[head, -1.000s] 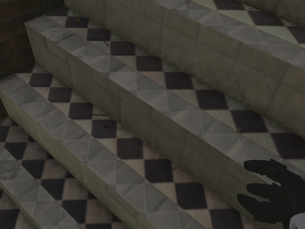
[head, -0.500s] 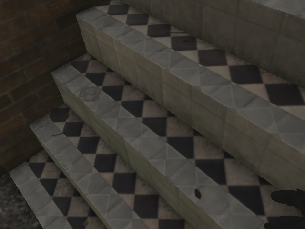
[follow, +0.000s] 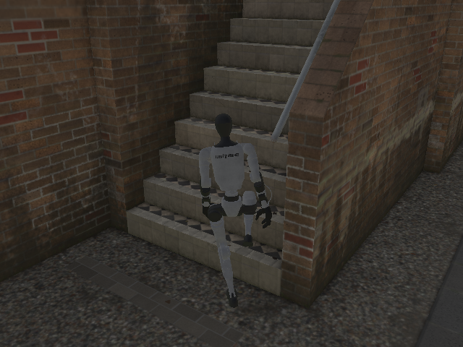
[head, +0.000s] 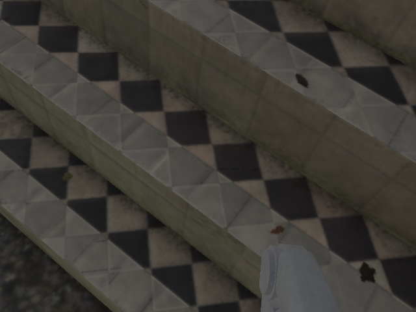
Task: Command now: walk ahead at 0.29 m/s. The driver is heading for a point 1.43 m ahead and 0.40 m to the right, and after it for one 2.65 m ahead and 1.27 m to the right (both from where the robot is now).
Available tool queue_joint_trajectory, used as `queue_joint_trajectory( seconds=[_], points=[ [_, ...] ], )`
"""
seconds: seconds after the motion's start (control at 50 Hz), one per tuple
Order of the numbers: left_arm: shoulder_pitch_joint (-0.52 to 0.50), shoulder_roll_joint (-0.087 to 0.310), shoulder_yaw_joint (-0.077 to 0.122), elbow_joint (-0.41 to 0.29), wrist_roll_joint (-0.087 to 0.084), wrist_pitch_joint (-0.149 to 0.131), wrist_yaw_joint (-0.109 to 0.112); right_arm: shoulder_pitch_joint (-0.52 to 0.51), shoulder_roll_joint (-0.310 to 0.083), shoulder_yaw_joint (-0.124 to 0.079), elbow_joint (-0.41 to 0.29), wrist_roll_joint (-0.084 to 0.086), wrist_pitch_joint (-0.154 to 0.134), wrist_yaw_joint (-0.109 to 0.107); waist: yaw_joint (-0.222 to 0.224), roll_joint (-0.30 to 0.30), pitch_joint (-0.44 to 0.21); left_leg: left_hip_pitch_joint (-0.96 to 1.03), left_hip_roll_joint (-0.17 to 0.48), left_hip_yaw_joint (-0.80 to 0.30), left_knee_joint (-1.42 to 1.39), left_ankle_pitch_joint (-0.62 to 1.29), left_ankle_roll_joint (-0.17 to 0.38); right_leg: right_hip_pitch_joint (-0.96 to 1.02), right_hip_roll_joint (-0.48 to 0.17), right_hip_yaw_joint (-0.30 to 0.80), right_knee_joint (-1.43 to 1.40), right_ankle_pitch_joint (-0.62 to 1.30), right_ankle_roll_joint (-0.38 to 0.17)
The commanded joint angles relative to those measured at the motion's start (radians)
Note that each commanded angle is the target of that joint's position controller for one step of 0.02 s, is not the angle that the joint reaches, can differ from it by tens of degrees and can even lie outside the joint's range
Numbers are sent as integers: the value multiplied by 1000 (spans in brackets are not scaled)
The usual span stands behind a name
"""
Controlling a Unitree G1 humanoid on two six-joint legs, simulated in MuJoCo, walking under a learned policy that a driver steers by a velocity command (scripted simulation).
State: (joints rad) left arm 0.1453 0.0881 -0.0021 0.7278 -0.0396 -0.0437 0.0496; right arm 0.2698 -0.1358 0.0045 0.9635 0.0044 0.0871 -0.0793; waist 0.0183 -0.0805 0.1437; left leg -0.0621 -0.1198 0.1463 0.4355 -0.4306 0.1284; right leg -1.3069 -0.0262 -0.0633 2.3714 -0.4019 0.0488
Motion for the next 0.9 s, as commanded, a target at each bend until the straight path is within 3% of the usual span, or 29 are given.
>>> queue_joint_trajectory(
  seconds=[0.02, 0.08, 0.14, 0.18, 0.2, 0.22, 0.24, 0.26, 0.28, 0.3, 0.32, 0.34, 0.36, 0.38, 0.4, 0.42, 0.46, 0.48, 0.5, 0.52, 0.54, 0.56, 0.58, 0.6, 0.64, 0.7, 0.74, 0.82, 0.9],
  points=[
    [-323, -143, -61, -148, -9, -22, -66, 384, -103, -11, 47, -40, -26, -72, -143, 145, -179, 422, 322, -395, 2, 1030, -284, -403, 74, 54, -73, 51, -24],
    [-179, -121, -52, -61, 2, -5, -65, 308, -99, -5, 47, -32, -53, -41, -63, -38, -144, 456, 343, -421, 68, 1081, -326, -509, 124, 138, 73, 55, -66],
    [-316, -175, -91, -149, 11, -43, -83, 441, -33, 9, 97, -33, -58, -22, -60, -65, -28, 322, 307, -416, 52, 931, -365, -568, 189, 152, 46, 75, -143],
    [-456, -172, -116, -214, 40, -67, -79, 417, -4, 17, 89, -7, -48, -19, -62, 44, 25, -74, 182, -287, -66, 1134, -480, -223, 246, -18, -283, 98, -177],
    [-458, -152, -121, -258, 77, -82, -60, 319, -31, 23, 48, 10, -47, -40, 27, 149, -24, -381, 164, -254, -156, 1610, -524, 178, 264, -96, -482, -69, -199],
    [-291, -44, -96, -252, 137, -96, -31, 180, -116, 3, -24, 12, -59, -66, 158, 257, -113, -813, 154, -265, -105, 2196, -631, 839, 242, -119, -729, -259, -228],
    [-103, 174, -29, -211, 165, -92, 0, 126, -285, -55, -82, 31, -75, -78, 249, 202, -301, -1037, 123, -298, 255, 2415, -684, 1443, 157, -5, -1028, -398, -291],
    [21, 238, 23, -103, 54, -68, 21, 174, -369, -86, -49, 45, -84, -81, 315, -425, -534, -658, 59, -363, 1148, 668, -519, 1317, -23, 302, -1465, 210, -377],
    [168, 95, -21, -80, 35, -76, -5, 229, -349, -54, -135, 71, -65, -50, 309, -729, -905, -628, 59, -603, 1605, -312, -418, 1412, -259, 866, -1344, 160, -510],
    [263, 59, -22, 12, -3, -68, -7, -67, -384, -56, -305, 41, -92, -5, 343, -487, -628, -687, 108, -623, 1517, -395, -305, 1067, -79, 863, -1311, -28, -418],
    [110, 19, -33, 32, 1, -91, -4, -72, -245, -51, -366, 20, -88, 14, 157, -247, -240, -795, 135, -666, 1529, -579, -249, 680, -84, 859, -1349, -157, -341],
    [-109, 28, -34, -4, 13, -92, 31, 179, -113, -23, -289, -3, -82, 29, -54, 108, -81, -473, 172, -704, 1398, -749, -173, 156, -62, 817, -1251, -177, -258],
    [-334, 15, -42, -88, 32, -101, 40, 476, -69, -16, -199, -7, -60, 38, -223, 295, -77, -275, 200, -610, 1209, -690, -146, -29, -64, 685, -1136, -157, -197],
    [-472, 61, -32, -119, 25, -80, 45, 593, -15, -1, -164, -31, -44, 36, -355, 414, -73, -148, 197, -352, 778, -353, -137, -49, -36, 429, -1109, -119, -98],
    [-437, 82, -25, -127, 21, -47, 60, 556, 3, 4, -143, -52, -29, 30, -353, 472, -82, -161, 149, -149, 413, -2, -132, 42, -28, 256, -1061, -205, -69],
    [-316, 97, -12, -103, 32, -17, 75, 482, -4, -5, -110, -35, -12, 32, -284, 445, -116, -146, 129, -61, 225, 235, -125, 145, -11, 177, -1019, -297, -63],
    [-235, 68, -3, -110, 54, 18, 85, 423, -37, -12, -106, 23, -9, 50, -253, 157, -177, -103, 132, -19, 99, 401, -93, 289, 42, 80, -844, -420, -35],
    [-271, -1, -23, -154, 58, 31, 77, 426, -43, -9, -105, 12, -20, 52, -266, 128, -184, -83, 141, -14, 59, 450, -70, 271, 82, 32, -656, -512, -20],
    [-326, -147, -63, -207, 39, 41, 48, 399, -32, 12, -100, -39, -30, 61, -249, 266, -187, -85, 164, -52, 77, 434, -67, 164, 182, 4, -224, -533, 27],
    [-291, -177, -71, -227, 9, 46, 27, 251, -85, 31, -163, -60, -39, 66, -152, 212, -134, -172, 274, -250, 77, 333, -71, 18, 172, 76, 182, -424, 32],
    [43, -146, -67, -218, -12, 38, 13, 144, -295, -28, -223, -25, -58, 87, 61, 323, -124, -245, 481, -519, -43, 286, 19, 14, 97, 96, 177, -190, 29],
    [60, -111, -80, -267, -42, 41, 11, 26, -485, -79, -261, 6, -83, 59, 95, 472, -98, -332, 694, -936, -321, -567, 86, 8, -84, 193, 83, 30, 13],
    [-135, 52, -40, -257, -30, 40, 17, 12, -371, -55, -274, -10, -95, 35, -7, 259, -5, -272, 616, -885, -305, -527, 44, -50, -67, 192, 48, 107, 19],
    [-225, 92, -19, -256, -14, 36, 22, 68, -333, -40, -244, -45, -105, 13, -63, 125, -58, -210, 601, -865, -239, -389, 41, -27, -61, 228, 43, 155, -6],
    [-175, 121, -3, -243, 9, 31, 13, 128, -297, -33, -227, -36, -140, -16, -73, 30, -100, -99, 540, -686, -122, -206, 42, 39, -53, 328, -242, 227, -27],
    [-109, 68, 2, -210, 15, 26, -12, 232, -174, -12, -191, -41, -139, -12, -88, 53, -96, -102, 462, -478, -121, -85, 65, 119, 6, 250, -331, 242, -39],
    [-144, 20, -12, -233, -5, 26, -9, 308, -152, -19, -156, -41, -136, 0, -121, 122, -53, 19, 493, -472, -180, -31, 96, -39, 18, 238, -115, 78, -48],
    [-224, -11, -41, -298, 3, 11, -31, 381, -80, -15, -116, -31, -126, -5, -137, 110, -39, 155, 511, -372, -190, -15, 48, -224, -20, 294, -101, -37, -83],
    [-316, -67, -80, -351, 3, 14, -40, 397, -70, -12, -64, -21, -121, -2, -138, 141, 25, 189, 528, -252, -205, 54, 5, -416, -39, 259, 72, -135, -92]
  ],
)
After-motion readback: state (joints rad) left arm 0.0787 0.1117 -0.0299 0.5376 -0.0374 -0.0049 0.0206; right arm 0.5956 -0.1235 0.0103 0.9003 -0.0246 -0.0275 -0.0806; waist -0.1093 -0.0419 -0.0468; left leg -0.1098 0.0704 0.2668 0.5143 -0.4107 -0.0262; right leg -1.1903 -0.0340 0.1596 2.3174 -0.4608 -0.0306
